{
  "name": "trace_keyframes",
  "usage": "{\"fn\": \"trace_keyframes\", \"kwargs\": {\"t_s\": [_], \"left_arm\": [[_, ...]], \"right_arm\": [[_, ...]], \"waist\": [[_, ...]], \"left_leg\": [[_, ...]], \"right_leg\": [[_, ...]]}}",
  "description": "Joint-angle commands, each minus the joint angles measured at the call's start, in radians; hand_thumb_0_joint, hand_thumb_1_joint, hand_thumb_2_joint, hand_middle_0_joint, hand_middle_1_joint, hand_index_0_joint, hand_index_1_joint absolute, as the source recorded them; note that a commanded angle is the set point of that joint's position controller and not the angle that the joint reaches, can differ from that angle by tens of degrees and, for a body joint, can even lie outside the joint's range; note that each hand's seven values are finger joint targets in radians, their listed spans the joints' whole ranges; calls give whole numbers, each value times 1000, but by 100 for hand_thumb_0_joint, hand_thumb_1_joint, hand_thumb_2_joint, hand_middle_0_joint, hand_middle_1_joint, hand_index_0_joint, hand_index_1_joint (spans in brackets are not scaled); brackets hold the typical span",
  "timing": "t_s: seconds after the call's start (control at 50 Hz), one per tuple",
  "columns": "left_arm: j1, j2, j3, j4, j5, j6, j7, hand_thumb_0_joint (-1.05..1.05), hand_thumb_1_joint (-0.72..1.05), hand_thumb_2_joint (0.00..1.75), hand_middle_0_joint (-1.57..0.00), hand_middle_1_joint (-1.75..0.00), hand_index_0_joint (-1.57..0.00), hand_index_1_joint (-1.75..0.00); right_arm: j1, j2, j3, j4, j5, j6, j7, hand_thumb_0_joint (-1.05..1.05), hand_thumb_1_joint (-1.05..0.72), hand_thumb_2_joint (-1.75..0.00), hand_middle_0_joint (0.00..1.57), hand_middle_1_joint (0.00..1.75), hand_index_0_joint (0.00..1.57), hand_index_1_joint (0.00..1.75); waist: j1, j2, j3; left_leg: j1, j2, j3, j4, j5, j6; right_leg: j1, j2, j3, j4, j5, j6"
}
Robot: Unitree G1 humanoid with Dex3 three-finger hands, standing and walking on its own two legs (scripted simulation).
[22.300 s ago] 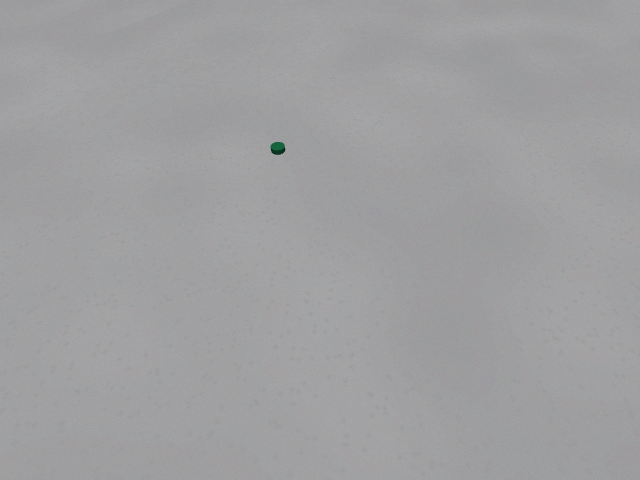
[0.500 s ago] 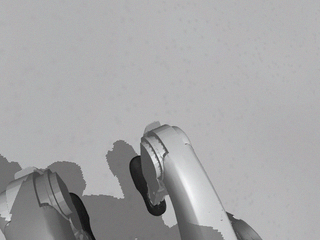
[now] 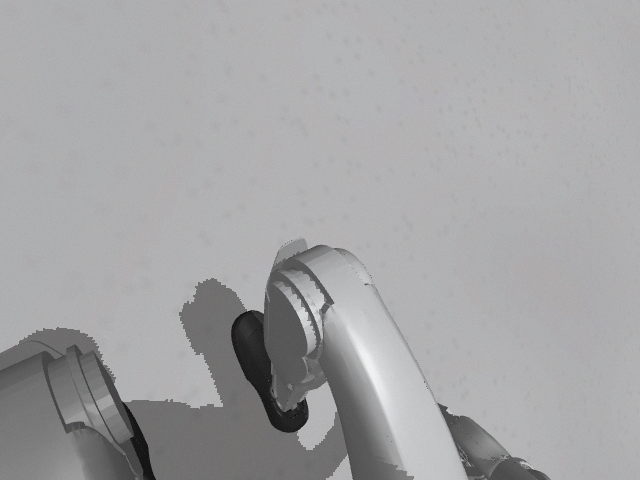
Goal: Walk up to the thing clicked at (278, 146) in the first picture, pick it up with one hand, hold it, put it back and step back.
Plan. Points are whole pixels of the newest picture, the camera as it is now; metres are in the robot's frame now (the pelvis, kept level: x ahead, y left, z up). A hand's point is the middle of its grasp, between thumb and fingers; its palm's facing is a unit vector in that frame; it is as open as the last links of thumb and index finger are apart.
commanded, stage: rest palm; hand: left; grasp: from above
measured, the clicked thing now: out of the picture +0.49 +0.31 -0.30
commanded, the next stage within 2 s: close in 0.92 s
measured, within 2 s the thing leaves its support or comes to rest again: neither
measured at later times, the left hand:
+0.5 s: hand out of the picture +0.48 +0.31 -0.25, palm faces -0.45 -0.16 -0.88, open 14.1 cm
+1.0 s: hand out of the picture +0.48 +0.30 -0.27, palm faces -0.42 -0.15 -0.89, open 13.5 cm
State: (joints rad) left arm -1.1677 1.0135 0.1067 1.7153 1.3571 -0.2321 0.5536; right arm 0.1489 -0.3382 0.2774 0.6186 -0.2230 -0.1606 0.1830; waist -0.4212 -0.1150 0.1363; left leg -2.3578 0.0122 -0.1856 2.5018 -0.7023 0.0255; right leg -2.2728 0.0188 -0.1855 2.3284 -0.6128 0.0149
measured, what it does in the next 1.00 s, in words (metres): stands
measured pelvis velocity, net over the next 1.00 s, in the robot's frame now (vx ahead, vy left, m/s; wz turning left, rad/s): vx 0.00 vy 0.01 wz -0.06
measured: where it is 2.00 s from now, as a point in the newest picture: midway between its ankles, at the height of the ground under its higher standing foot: (212, 436)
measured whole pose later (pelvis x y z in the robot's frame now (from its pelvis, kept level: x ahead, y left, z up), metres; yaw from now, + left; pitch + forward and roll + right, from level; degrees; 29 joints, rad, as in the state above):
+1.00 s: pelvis +0.00 +0.01 +0.00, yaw -3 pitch +28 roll -16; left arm -1.16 1.10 0.10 1.76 1.27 -0.19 0.62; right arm 0.11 -0.36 0.38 0.60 -0.25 -0.26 0.25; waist -0.45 -0.17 0.23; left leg -2.35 0.02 -0.24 2.54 -0.72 0.03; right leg -2.24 0.04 -0.23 2.32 -0.60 0.04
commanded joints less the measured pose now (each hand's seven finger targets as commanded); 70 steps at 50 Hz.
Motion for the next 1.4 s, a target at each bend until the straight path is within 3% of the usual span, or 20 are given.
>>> {"fn": "trace_keyframes", "kwargs": {"t_s": [0.0, 0.1, 0.18, 0.2, 0.22, 0.3, 0.46, 0.52, 0.62, 0.64, 0.72, 0.8, 0.86, 1.0, 1.04, 1.16, 1.2, 1.26, 1.3, 1.38], "left_arm": [[-293, 269, 38, -124, -34, 37, 66, 0, -54, 99, -8, -100, -7, -100], [-229, 299, 53, -114, -72, 56, 38, 0, -55, 99, -7, -101, -6, -101], [-219, 289, 33, -139, -102, 54, 4, 0, -54, 98, -7, -101, -6, -101], [-214, 327, 58, -154, -105, 47, 6, 0, -55, 98, -7, -101, -6, -101], [-193, 286, 35, -139, -100, 46, -4, 0, -54, 99, -7, -101, -6, -101], [-189, 290, 27, -135, -104, 21, -8, 0, -55, 100, -7, -101, -6, -102], [-211, 268, -4, -115, -71, -22, 43, 0, -53, 105, -8, -102, -7, -104], [-208, 243, -35, -73, -55, -24, 64, 0, -50, 103, -10, -103, -9, -103], [-222, 244, -39, -54, -52, -3, 102, 0, -47, 98, -11, -102, -11, -102], [-215, 232, -45, -40, -52, 2, 105, 0, -48, 98, -11, -102, -11, -102], [-263, 268, -19, -112, -62, 13, 119, 0, -48, 97, -10, -103, -10, -103], [-218, 250, -37, -34, -82, 37, 120, 0, -44, 100, -14, -104, -14, -104], [-240, 313, -3, -73, -89, 41, 117, 0, -43, 97, -15, -102, -15, -102], [-207, 307, -13, -50, -113, 32, 95, 0, -43, 101, -14, -105, -14, -105], [-213, 308, -17, -95, -113, 21, 86, 0, -37, 88, -16, -102, -18, -100], [-201, 306, -29, -70, -120, 9, 89, 0, -29, 81, -20, -99, -23, -95], [-198, 353, -10, -84, -114, 7, 93, 0, -28, 80, -21, -97, -24, -94], [-208, 321, -13, -97, -102, 11, 96, 0, -25, 78, -23, -96, -26, -93], [-180, 298, -28, -37, -113, 17, 95, 0, -22, 77, -25, -95, -28, -91], [-205, 319, -26, -69, -107, 17, 91, 0, -17, 74, -28, -93, -32, -89]], "right_arm": [[229, -330, -86, 16, 0, -20, 2, 0, -90, -90, 20, 30, 20, 30], [248, -330, -74, 15, 5, -34, 9, 0, -90, -90, 20, 30, 20, 30], [242, -328, -67, 13, 10, -35, 13, 0, -90, -90, 20, 30, 20, 30], [253, -339, -65, 20, 11, -31, 11, 0, -90, -90, 20, 30, 20, 30], [252, -338, -66, 10, 10, -32, 11, 0, -90, -90, 20, 30, 20, 30], [247, -335, -48, 14, 5, -26, 18, 0, -90, -90, 20, 30, 20, 30], [214, -349, -35, 9, -6, -31, 20, 0, -90, -90, 20, 30, 20, 30], [192, -348, -25, 6, -15, -42, 28, 0, -90, -90, 20, 30, 20, 30], [164, -356, -19, 6, -20, -68, 37, 0, -90, -90, 20, 30, 20, 30], [173, -362, -19, 2, -25, -73, 40, 0, -90, -90, 20, 30, 20, 30], [179, -368, -15, 14, -23, -83, 47, 0, -90, -91, 20, 30, 20, 30], [163, -367, -5, 10, -25, -92, 57, 0, -91, -91, 20, 30, 20, 30], [176, -375, -1, 9, -21, -91, 57, 0, -91, -91, 20, 30, 20, 30], [177, -375, 9, 7, -17, -86, 55, 0, -91, -91, 20, 30, 20, 30], [180, -365, 18, 3, -18, -86, 58, 0, -90, -90, 20, 30, 20, 30], [180, -372, 25, 1, -18, -86, 51, 0, -90, -90, 20, 30, 20, 30], [171, -379, 22, 4, -17, -84, 45, 0, -90, -90, 20, 30, 20, 30], [179, -367, 25, 5, -20, -80, 50, 0, -90, -90, 20, 30, 20, 30], [171, -369, 23, 6, -18, -81, 50, 0, -90, -90, 20, 30, 20, 30], [176, -375, 23, 15, -17, -78, 45, 0, -90, -90, 20, 30, 20, 30]], "waist": [[-38, 540, -666], [-32, 507, -674], [-38, 528, -680], [-29, 525, -688], [-44, 527, -662], [-50, 513, -626], [-68, 546, -575], [-74, 543, -531], [-75, 542, -512], [-94, 536, -494], [-83, 584, -580], [-97, 544, -518], [-83, 561, -575], [-87, 538, -553], [-88, 539, -557], [-92, 524, -525], [-79, 536, -539], [-82, 559, -570], [-93, 526, -519], [-93, 559, -530]], "left_leg": [[517, 13, 63, -246, 207, -2], [470, 16, 59, -228, 232, 3], [480, 21, 52, -220, 251, 1], [478, 20, 48, -222, 259, -1], [502, 21, 44, -218, 265, -5], [483, 25, 38, -216, 262, -4], [529, 34, 1, -239, 227, -19], [519, 38, -11, -251, 191, -23], [509, 40, -11, -250, 172, -24], [506, 40, -10, -255, 162, -23], [561, 48, -16, -245, 236, -29], [506, 46, -11, -237, 209, -23], [528, 46, -9, -236, 236, -21], [496, 49, -14, -231, 223, -18], [495, 49, -11, -222, 233, -15], [479, 50, -13, -223, 207, -15], [499, 55, -18, -242, 199, -20], [526, 58, -26, -233, 242, -24], [482, 54, -19, -234, 219, -19], [514, 60, -30, -241, 235, -27]], "right_leg": [[383, 51, -51, -187, 215, -40], [454, 56, -50, -185, 237, -35], [469, 58, -53, -183, 252, -35], [478, 58, -61, -188, 256, -36], [445, 55, -63, -180, 255, -39], [461, 63, -71, -184, 256, -36], [381, 65, -97, -170, 228, -38], [360, 68, -106, -163, 205, -36], [343, 64, -103, -165, 201, -31], [345, 65, -104, -170, 198, -30], [384, 59, -100, -163, 258, -28], [397, 66, -98, -172, 248, -26], [436, 64, -91, -178, 265, -27], [451, 71, -100, -186, 253, -28], [457, 67, -95, -183, 261, -24], [443, 72, -100, -191, 243, -24], [453, 76, -100, -198, 236, -27], [444, 71, -104, -177, 269, -27], [448, 78, -105, -191, 259, -26], [428, 72, -110, -187, 258, -28]]}}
